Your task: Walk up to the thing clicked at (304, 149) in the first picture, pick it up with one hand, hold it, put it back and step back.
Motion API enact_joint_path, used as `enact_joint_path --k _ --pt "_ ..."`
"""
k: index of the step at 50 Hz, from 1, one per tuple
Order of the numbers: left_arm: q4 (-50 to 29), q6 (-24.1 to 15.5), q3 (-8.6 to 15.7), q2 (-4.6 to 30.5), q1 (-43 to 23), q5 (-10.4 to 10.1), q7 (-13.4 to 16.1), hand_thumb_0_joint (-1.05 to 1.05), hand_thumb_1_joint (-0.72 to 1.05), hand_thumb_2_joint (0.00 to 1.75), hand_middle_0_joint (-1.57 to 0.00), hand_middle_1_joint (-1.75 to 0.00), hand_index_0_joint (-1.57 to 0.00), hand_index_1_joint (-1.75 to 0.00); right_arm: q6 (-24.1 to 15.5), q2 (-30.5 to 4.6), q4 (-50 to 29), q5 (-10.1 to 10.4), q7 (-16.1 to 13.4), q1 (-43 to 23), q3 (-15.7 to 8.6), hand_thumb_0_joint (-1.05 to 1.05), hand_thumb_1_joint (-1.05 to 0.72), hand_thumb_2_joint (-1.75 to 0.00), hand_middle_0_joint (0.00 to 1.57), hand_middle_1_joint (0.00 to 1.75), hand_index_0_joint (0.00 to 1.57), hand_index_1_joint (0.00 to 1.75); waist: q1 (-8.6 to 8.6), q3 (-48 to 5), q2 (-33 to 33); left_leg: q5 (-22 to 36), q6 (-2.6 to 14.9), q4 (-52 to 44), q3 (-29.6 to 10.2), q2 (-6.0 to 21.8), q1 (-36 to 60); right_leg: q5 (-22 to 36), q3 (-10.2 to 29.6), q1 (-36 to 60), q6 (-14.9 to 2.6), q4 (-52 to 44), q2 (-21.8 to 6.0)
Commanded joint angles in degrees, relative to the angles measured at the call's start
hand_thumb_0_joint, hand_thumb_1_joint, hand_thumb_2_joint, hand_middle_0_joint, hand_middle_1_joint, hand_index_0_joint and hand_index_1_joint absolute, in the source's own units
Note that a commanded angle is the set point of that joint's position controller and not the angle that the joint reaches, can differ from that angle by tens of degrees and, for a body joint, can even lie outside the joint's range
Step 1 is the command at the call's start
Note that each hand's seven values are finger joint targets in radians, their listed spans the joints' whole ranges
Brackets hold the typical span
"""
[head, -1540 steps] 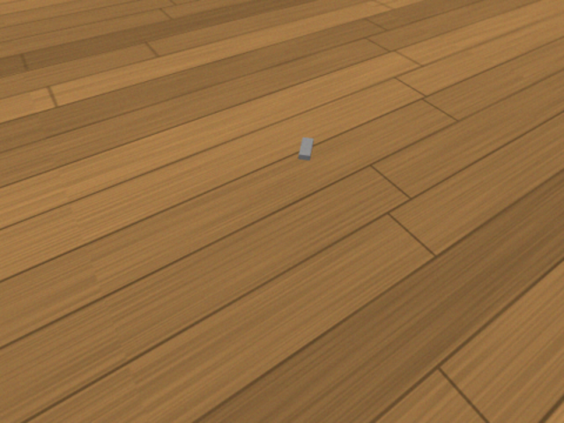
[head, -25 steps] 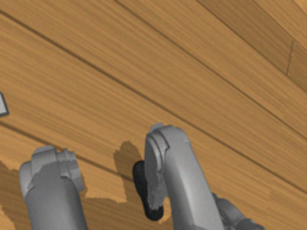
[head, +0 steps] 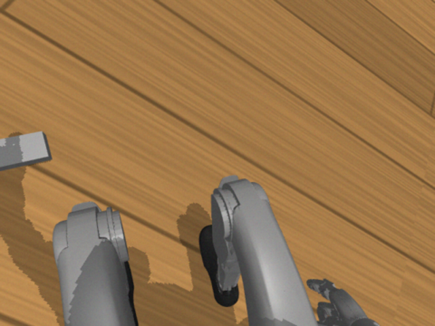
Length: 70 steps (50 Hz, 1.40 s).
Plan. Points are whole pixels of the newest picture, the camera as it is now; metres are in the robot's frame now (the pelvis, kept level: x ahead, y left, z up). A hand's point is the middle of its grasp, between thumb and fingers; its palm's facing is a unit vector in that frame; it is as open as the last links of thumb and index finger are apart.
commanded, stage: withdraw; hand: left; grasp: from above
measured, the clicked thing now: (9, 153) +0.47 +0.34 -0.33
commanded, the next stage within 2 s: home in 0.06 s
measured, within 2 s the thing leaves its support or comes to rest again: neither
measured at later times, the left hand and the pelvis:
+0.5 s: hand out of the picture +0.44 +0.33 -0.10, palm faces -0.34 -0.29 -0.90, open 11.1 cm; pelvis +0.01 +0.00 +0.03, yaw +2 degrees
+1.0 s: hand out of the picture +0.28 +0.25 +0.12, palm faces +0.00 -0.90 -0.44, open 7.4 cm; pelvis +0.03 +0.00 +0.22, yaw +7 degrees
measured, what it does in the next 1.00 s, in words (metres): rises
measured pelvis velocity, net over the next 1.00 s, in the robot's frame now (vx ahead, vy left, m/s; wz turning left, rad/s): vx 0.03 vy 0.00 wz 0.12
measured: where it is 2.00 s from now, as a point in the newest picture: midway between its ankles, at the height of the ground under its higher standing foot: (174, 296)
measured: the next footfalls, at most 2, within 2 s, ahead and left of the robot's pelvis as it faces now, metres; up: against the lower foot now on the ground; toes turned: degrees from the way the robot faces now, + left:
none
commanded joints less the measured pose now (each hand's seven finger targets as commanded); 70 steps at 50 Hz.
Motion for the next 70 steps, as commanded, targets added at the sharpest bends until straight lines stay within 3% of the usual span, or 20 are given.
enact_joint_path --k 1,3,7,10,13,16,17,20,23,28,30,34,40,47,48,54,55,58,64,70 --pt "-8.0 -3.5 4.3 18.1 -19.1 2.2 6.6 0.00 -0.50 0.99 -0.07 -1.03 -0.08 -1.02 0.1 -12.8 -0.4 -1.6 -0.8 8.5 -2.9 0.00 -0.89 -0.90 0.20 0.30 0.20 0.30 -0.75 -35.1 19.7 3.4 0.77 -12.4 3.7 -0.5 25.5 3.6 -3.7 14.5 -4.62 -9.8 2.1" --pt "-10.6 -4.2 6.6 21.0 -21.1 3.5 9.1 0.00 -0.51 0.99 -0.06 -1.03 -0.08 -1.01 0.0 -13.4 -0.2 -2.2 -0.7 9.2 -3.3 0.00 -0.89 -0.90 0.20 0.30 0.20 0.30 -0.18 -39.4 23.1 5.0 0.40 -11.7 3.5 -0.5 28.7 5.1 -4.3 14.0 -4.66 -8.3 1.9" --pt "-14.3 -2.4 6.9 19.1 -22.1 4.9 13.0 0.00 -0.51 0.98 -0.07 -1.01 -0.08 -1.00 -0.9 -13.3 0.6 -2.6 -0.4 10.9 -5.0 0.00 -0.90 -0.90 0.20 0.30 0.20 0.30 -0.14 -43.9 29.1 8.1 -0.03 -11.9 3.4 -0.1 34.3 8.5 -5.3 11.2 -4.75 -6.5 1.7" --pt "-12.6 1.2 6.8 16.3 -19.1 3.9 14.5 0.00 -0.37 0.93 -0.23 -0.85 -0.20 -0.83 -2.0 -12.8 1.4 -2.4 0.0 11.7 -6.2 0.00 -0.89 -0.89 0.20 0.30 0.20 0.30 0.43 -45.2 29.1 8.7 0.01 -12.5 3.7 -0.2 34.3 9.3 -5.3 10.3 -4.76 -6.6 1.4" --pt "-14.4 5.1 6.9 14.8 -16.5 1.5 14.1 0.00 -0.20 0.91 -0.22 -0.68 -0.20 -0.70 -2.5 -12.4 1.7 -1.5 0.2 13.1 -7.5 0.00 -0.89 -0.90 0.20 0.30 0.20 0.30 2.27 -47.0 28.6 8.6 0.12 -14.7 4.2 -0.4 34.1 9.8 -4.8 11.9 -4.87 -8.1 1.1" --pt "-18.3 9.2 7.3 12.0 -11.6 -4.0 11.1 0.00 0.04 0.88 -0.21 -0.57 -0.19 -0.58 -2.8 -12.3 1.3 0.4 0.7 14.4 -9.8 0.00 -0.89 -0.90 0.20 0.30 0.20 0.30 4.48 -49.7 27.5 9.0 0.13 -18.5 3.7 -0.5 37.1 10.1 -4.2 13.8 -4.81 -9.8 0.5" --pt "-20.0 10.4 6.3 9.6 -9.5 -6.0 9.3 0.00 0.12 0.89 -0.21 -0.54 -0.20 -0.56 -2.7 -11.6 1.0 1.2 0.8 14.3 -10.5 0.00 -0.89 -0.90 0.20 0.30 0.20 0.30 4.71 -50.1 26.7 8.8 0.23 -20.0 3.7 -0.5 38.0 9.8 -3.8 15.2 -4.76 -11.0 0.6" --pt "-29.1 13.3 6.8 7.2 -2.2 -12.9 3.7 0.00 0.36 0.87 -0.20 -0.45 -0.19 -0.45 -2.2 -10.7 -0.5 3.6 1.0 14.8 -12.5 0.00 -0.90 -0.90 0.20 0.30 0.20 0.30 7.00 -54.0 23.2 10.5 0.72 -22.7 4.2 -0.7 40.1 10.8 -2.3 21.1 -4.50 -14.6 0.6" --pt "-36.9 16.3 5.4 0.6 6.8 -21.6 -1.7 0.00 0.60 0.87 -0.20 -0.35 -0.19 -0.35 -1.6 -9.2 -1.6 5.4 0.4 12.4 -12.2 0.00 -0.90 -0.90 0.20 0.30 0.20 0.30 6.16 -47.3 16.2 9.0 1.60 -25.4 4.3 -0.8 36.7 10.9 -1.4 24.7 -4.13 -19.3 0.7" --pt "-51.7 18.6 5.7 -4.1 18.5 -32.9 -8.3 0.00 0.90 0.90 -0.20 -0.30 -0.20 -0.30 -1.5 -7.2 -4.4 7.0 -1.6 8.7 -12.7 0.00 -0.90 -0.90 0.20 0.30 0.20 0.30 8.08 -45.4 10.6 9.4 2.13 -29.7 4.9 -0.2 39.1 11.4 0.6 32.2 -3.89 -26.1 0.7" --pt "-56.7 19.0 5.4 -6.5 21.1 -36.6 -9.1 0.00 0.90 0.90 -0.20 -0.30 -0.20 -0.30 -1.8 -6.8 -5.3 7.3 -2.3 7.3 -12.7 0.00 -0.90 -0.90 0.20 0.30 0.20 0.30 7.89 -42.6 11.1 7.1 1.82 -33.0 4.1 0.1 41.2 9.4 0.7 32.6 -4.11 -28.2 0.3" --pt "-63.7 20.1 6.5 -8.9 27.7 -42.5 -8.9 0.00 0.90 0.90 -0.20 -0.30 -0.20 -0.30 -2.9 -6.1 -7.7 8.2 -3.7 4.6 -13.0 0.00 -0.90 -0.90 0.20 0.30 0.20 0.30 9.54 -41.6 11.5 3.0 1.53 -39.6 3.5 0.5 47.0 6.1 1.3 36.5 -4.03 -32.9 0.0" --pt "-72.4 24.8 4.5 -16.1 38.6 -51.1 -8.0 0.00 0.90 0.90 -0.20 -0.30 -0.20 -0.30 -5.3 -5.0 -9.8 9.1 -6.4 1.2 -13.0 0.00 -0.90 -0.90 0.20 0.30 0.20 0.30 8.98 -38.3 10.1 1.9 1.21 -47.6 3.6 0.3 55.2 4.8 2.6 44.3 -3.86 -41.9 -0.3" --pt "-80.3 30.5 5.0 -19.6 48.2 -61.3 -6.9 0.00 0.90 0.90 -0.20 -0.30 -0.20 -0.30 -7.8 -3.7 -12.1 9.8 -9.6 -1.3 -11.7 0.00 -0.90 -0.90 0.20 0.30 0.20 0.30 9.42 -34.2 10.8 -0.1 0.91 -58.2 2.1 0.1 65.9 3.7 3.6 53.1 -3.57 -51.1 -0.5" --pt "-79.5 31.3 3.9 -21.5 50.4 -62.2 -6.9 0.00 0.90 0.90 -0.20 -0.30 -0.20 -0.30 -8.1 -3.3 -12.1 9.9 -10.0 -1.4 -11.4 0.00 -0.90 -0.90 0.20 0.30 0.20 0.30 8.95 -32.5 9.9 0.9 0.77 -59.6 2.0 0.2 67.0 4.3 3.4 54.0 -3.57 -52.4 -0.5" --pt "-84.3 35.9 4.4 -25.1 58.9 -68.1 -5.9 0.00 0.90 0.90 -0.20 -0.30 -0.20 -0.30 -9.9 -1.4 -12.8 10.0 -12.8 0.8 -9.7 0.00 -0.90 -0.90 0.20 0.30 0.20 0.30 9.55 -30.4 8.5 8.6 0.56 -66.7 3.0 0.1 76.2 10.3 3.6 65.2 -3.48 -61.5 -0.5" --pt "-84.4 36.7 3.2 -27.0 60.9 -68.9 -5.9 0.00 0.90 0.90 -0.20 -0.30 -0.20 -0.30 -10.3 -1.1 -12.7 9.9 -13.3 1.2 -9.4 0.00 -0.90 -0.90 0.20 0.30 0.20 0.30 8.83 -28.6 7.9 10.0 0.56 -68.0 3.3 0.2 77.0 11.4 3.6 67.2 -3.46 -63.1 -0.4" --pt "-87.0 38.4 4.5 -28.2 64.9 -71.3 -5.7 0.00 0.90 0.90 -0.20 -0.30 -0.20 -0.30 -11.5 -0.4 -13.1 9.7 -15.0 2.3 -8.6 0.00 -0.90 -0.90 0.20 0.30 0.20 0.30 9.41 -27.1 7.5 13.2 0.56 -71.6 3.8 0.1 80.9 13.9 3.5 73.0 -3.33 -67.5 -0.4" --pt "-92.5 41.0 3.5 -31.7 76.0 -73.4 -6.1 0.00 0.90 0.90 -0.20 -0.30 -0.20 -0.30 -13.2 0.8 -14.7 9.2 -17.2 5.3 -8.2 0.00 -0.90 -0.90 0.20 0.30 0.20 0.30 9.98 -24.3 7.0 24.1 0.32 -77.7 5.3 -0.4 89.5 23.4 2.9 84.1 -3.09 -74.9 -0.2" --pt "-97.4 42.3 1.9 -33.8 84.3 -73.0 -6.7 0.00 0.90 0.90 -0.20 -0.30 -0.20 -0.30 -14.5 1.4 -16.3 8.6 -18.1 6.1 -8.5 0.00 -0.90 -0.90 0.20 0.30 0.20 0.30 10.98 -19.0 5.8 27.5 0.21 -82.8 5.4 -0.5 93.9 25.8 1.9 88.7 -2.98 -79.7 -0.1"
